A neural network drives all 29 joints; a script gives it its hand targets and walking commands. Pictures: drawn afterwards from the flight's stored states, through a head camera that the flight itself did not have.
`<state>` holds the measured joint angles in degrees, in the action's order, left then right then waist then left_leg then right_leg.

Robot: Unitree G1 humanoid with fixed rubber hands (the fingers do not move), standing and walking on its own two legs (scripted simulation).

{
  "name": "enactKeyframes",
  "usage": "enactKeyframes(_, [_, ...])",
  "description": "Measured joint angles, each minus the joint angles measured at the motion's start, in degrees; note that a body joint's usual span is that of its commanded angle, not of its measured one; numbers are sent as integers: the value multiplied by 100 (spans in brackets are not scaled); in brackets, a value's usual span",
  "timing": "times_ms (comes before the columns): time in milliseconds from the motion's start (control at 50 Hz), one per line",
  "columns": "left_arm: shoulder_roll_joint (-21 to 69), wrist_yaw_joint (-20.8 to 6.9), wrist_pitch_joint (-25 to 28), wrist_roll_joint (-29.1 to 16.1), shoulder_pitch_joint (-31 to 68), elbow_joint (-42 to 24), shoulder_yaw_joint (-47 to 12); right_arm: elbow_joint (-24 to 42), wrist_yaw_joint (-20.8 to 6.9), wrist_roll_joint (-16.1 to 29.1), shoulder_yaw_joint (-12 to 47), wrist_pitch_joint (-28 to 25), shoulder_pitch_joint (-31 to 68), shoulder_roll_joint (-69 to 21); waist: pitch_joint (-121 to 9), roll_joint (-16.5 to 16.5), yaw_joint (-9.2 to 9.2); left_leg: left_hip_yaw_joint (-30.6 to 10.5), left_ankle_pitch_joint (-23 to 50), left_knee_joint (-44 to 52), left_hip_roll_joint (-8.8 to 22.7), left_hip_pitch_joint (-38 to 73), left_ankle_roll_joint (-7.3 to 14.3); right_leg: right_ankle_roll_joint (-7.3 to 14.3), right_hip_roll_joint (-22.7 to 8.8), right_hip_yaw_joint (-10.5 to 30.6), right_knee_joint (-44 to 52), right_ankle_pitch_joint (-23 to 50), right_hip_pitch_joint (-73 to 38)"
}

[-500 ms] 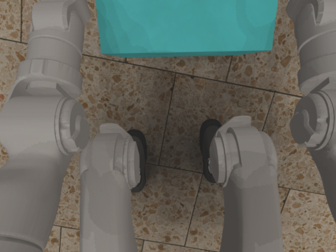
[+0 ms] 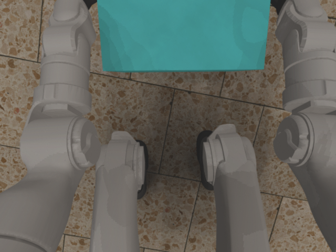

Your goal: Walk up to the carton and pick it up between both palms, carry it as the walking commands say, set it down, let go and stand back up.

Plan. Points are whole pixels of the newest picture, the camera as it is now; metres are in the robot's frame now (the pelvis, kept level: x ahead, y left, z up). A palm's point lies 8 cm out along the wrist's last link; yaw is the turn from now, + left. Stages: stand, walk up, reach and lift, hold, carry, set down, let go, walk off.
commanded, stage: reach and lift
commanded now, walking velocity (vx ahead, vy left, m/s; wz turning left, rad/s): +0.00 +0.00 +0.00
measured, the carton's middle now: (180, 5) +0.57 -0.05 -0.19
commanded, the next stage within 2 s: none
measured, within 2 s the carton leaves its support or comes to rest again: neither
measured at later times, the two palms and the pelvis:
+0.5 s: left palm out of the picture +0.54 +0.13 -0.04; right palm out of the picture +0.51 -0.23 -0.05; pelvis -0.01 +0.00 +0.05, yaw +0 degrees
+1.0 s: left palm out of the picture +0.52 +0.14 +0.03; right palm out of the picture +0.49 -0.22 +0.03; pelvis +0.00 +0.00 +0.10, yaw -1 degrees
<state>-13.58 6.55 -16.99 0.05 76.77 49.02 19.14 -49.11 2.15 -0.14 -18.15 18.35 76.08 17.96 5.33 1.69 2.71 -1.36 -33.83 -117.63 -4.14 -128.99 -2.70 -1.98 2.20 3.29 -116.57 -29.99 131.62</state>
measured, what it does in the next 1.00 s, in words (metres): rises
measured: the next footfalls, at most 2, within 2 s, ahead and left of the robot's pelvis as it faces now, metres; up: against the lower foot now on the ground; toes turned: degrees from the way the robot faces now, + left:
none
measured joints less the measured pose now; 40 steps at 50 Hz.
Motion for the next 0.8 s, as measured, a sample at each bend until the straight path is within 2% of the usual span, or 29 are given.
enactKeyframes(300, [260,-124,-205,314,-417,-388,328,444,-67,-364,-309,266,-391,-304,-531,-28,-35,-24,242,685,-12,222,-11,-20,82,53,675,241,-219])
enactKeyframes(720, [612,-25,-316,592,-1034,-594,473,757,361,-711,-520,414,-1022,-806,-1287,-60,-93,-131,429,1531,-43,730,-44,-4,151,58,1526,419,-740])
enactKeyframes(800, [652,25,-317,605,-1155,-616,475,766,352,-733,-530,407,-1134,-868,-1393,-66,-98,-148,442,1657,-50,865,-45,-4,157,60,1652,427,-880])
